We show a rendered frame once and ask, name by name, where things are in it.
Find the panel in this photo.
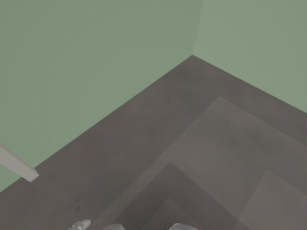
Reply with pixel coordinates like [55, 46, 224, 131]
[0, 143, 39, 182]

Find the robot left hand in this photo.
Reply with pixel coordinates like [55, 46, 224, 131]
[68, 219, 91, 230]

